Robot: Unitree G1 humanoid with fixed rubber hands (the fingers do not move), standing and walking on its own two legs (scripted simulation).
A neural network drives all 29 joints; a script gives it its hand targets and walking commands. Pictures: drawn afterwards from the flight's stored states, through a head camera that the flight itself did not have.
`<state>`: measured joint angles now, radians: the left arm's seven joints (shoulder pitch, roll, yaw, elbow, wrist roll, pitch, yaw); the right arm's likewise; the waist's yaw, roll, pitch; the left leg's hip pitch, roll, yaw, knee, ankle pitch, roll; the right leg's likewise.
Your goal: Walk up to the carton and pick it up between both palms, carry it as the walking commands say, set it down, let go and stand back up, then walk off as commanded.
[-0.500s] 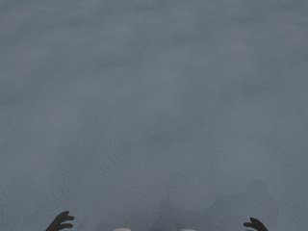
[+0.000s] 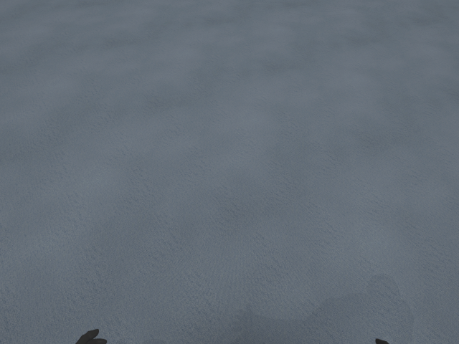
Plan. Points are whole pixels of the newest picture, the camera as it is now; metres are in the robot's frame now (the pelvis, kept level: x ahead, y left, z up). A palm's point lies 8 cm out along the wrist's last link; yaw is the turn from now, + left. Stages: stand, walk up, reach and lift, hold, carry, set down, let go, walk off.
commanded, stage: stand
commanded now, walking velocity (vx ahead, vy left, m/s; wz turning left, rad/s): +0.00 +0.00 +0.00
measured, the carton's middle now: out of the picture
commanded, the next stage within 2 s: walk up in 0.56 s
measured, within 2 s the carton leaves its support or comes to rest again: neither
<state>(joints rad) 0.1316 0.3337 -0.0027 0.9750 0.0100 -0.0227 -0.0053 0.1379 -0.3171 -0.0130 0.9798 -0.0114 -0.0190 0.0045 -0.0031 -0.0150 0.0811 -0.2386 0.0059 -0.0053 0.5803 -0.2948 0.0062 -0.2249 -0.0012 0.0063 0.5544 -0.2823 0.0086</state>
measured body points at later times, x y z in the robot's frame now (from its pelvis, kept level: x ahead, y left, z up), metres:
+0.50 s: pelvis +0.00 +0.00 +0.01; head +0.01 +0.00 +0.46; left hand +0.08 +0.29 -0.12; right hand +0.10 -0.29 -0.12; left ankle +0.01 +0.12 -0.73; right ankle +0.01 -0.13 -0.73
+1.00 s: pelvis +0.02 -0.04 +0.01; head +0.02 -0.05 +0.46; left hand +0.16 +0.27 -0.10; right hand +0.05 -0.39 -0.10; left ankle +0.01 +0.12 -0.73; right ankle +0.04 -0.20 -0.70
